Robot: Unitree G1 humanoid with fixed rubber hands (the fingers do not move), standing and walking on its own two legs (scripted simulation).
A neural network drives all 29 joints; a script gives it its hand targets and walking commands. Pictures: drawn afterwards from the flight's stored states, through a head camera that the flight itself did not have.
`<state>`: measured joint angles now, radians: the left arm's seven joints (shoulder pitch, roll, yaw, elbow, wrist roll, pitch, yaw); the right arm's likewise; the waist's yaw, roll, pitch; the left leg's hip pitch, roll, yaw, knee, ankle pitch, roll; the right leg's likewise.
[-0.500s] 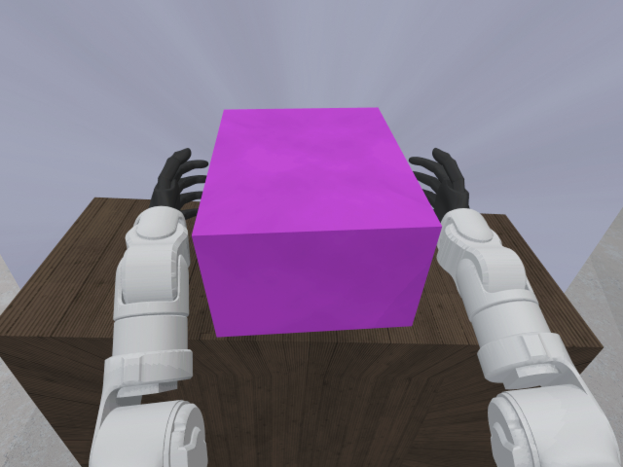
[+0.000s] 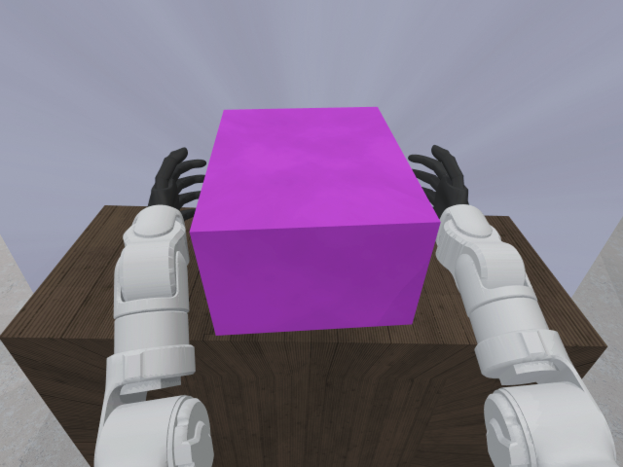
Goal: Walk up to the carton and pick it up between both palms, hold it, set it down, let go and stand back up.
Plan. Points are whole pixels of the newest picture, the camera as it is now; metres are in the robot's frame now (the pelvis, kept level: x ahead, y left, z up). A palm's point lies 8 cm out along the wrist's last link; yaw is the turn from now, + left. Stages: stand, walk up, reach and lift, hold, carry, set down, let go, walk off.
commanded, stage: hold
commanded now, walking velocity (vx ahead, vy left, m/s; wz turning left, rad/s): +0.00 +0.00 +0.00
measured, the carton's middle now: (307, 205) +0.44 +0.01 +0.18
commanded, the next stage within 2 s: none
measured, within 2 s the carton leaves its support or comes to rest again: neither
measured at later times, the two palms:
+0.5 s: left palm (172, 217) +0.37 +0.18 +0.21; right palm (445, 211) +0.37 -0.16 +0.22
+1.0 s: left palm (167, 211) +0.36 +0.18 +0.22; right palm (447, 210) +0.36 -0.16 +0.22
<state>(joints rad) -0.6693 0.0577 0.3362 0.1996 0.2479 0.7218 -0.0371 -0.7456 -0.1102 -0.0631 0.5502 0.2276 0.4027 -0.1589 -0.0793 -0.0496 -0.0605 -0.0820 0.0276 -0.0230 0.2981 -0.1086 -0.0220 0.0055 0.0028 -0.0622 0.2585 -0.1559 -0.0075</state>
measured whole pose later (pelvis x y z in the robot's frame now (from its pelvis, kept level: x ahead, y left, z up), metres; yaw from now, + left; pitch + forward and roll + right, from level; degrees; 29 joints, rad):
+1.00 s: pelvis +0.00 +0.00 +0.00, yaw +0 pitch -7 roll -1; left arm -0.66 0.05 0.33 0.20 0.26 0.72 -0.04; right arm -0.73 -0.12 -0.04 0.54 0.24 0.40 -0.17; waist -0.08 -0.05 -0.05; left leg -0.06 0.02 -0.03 0.30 -0.12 -0.02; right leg 0.03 0.00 -0.05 0.25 -0.16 0.00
